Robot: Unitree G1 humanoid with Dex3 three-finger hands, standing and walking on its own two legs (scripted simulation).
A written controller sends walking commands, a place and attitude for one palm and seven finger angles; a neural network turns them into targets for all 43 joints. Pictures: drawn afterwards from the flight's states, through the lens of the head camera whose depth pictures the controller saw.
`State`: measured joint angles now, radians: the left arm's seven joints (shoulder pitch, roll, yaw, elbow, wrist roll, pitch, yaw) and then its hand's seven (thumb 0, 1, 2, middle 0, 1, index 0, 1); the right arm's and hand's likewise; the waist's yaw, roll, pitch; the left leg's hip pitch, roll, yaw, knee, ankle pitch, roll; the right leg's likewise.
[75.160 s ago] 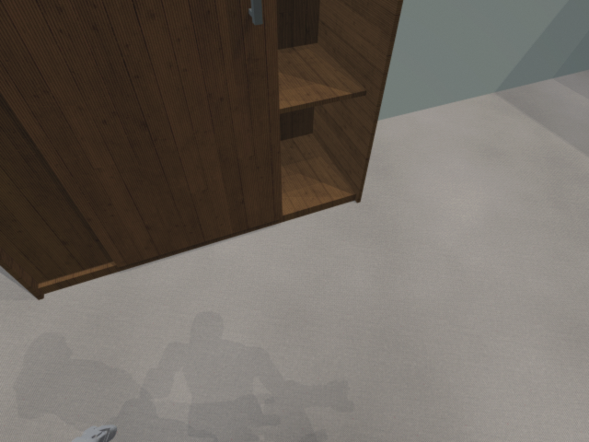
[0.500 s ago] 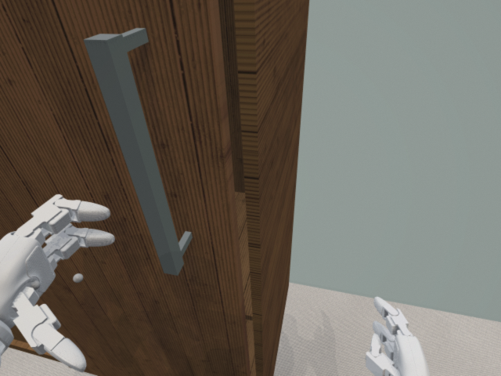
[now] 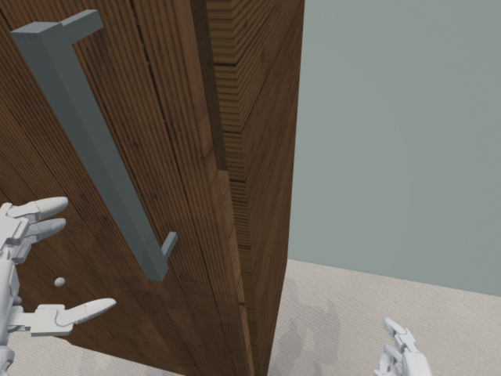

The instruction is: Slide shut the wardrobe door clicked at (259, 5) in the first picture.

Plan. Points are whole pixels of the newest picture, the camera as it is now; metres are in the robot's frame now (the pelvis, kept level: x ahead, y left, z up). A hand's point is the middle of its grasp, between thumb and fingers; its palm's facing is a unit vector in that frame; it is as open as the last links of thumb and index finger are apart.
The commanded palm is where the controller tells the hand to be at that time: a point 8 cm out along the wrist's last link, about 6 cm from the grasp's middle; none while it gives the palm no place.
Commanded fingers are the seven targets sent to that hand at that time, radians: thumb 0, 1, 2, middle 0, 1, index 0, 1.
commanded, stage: draw the hand back to the body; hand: left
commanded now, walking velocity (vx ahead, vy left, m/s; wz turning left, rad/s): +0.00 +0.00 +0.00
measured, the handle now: (130, 178) +0.23 +0.16 +0.28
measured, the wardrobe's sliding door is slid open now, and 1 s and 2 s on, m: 0.02 0.02 0.02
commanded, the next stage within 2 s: step back with the hand held close in 0.76 s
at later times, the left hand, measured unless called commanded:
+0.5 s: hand (56, 250) +0.20 +0.27 +0.18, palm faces +0.44 -0.80 -0.40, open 7.9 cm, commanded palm +0.15 +0.31 +0.19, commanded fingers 0.00 0.90 0.90 -0.20 -0.30 -0.20 -0.30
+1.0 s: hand (47, 251) +0.20 +0.29 +0.17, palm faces +0.44 -0.78 -0.44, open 7.4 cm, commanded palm +0.14 +0.31 +0.19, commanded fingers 0.00 0.90 0.90 -0.20 -0.30 -0.20 -0.30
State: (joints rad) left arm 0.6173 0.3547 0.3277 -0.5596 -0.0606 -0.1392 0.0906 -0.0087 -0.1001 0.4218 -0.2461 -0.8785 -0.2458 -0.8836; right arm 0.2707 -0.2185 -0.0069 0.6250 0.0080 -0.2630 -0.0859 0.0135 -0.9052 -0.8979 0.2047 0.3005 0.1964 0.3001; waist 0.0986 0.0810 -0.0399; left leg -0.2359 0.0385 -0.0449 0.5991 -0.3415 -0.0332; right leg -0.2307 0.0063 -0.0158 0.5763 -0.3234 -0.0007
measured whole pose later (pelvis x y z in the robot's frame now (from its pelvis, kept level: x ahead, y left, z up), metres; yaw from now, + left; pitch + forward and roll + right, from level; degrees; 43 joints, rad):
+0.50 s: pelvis +0.01 +0.02 +0.01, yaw +0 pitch -2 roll +0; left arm 0.45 0.35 0.33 -0.41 -0.06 -0.15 0.08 0.01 0.76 0.84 -0.45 -0.53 -0.22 -0.38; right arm 0.19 -0.21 0.00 0.61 0.01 -0.12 -0.07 0.01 -0.91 -0.90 0.21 0.30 0.20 0.30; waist 0.10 0.05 -0.02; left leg -0.16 0.01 -0.03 0.52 -0.32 -0.01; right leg -0.16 -0.03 0.00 0.51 -0.31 0.02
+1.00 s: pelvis -0.01 +0.02 +0.01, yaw -2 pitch -2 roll -1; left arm 0.44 0.35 0.39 -0.36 -0.04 -0.19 0.09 0.01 0.88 0.90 -0.28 -0.34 -0.21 -0.30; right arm 0.20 -0.24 0.00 0.63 0.00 -0.10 -0.06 0.01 -0.91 -0.90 0.21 0.30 0.20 0.30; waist 0.07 0.06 0.03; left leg -0.15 0.03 -0.01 0.45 -0.26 -0.01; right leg -0.14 0.00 0.02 0.38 -0.21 0.02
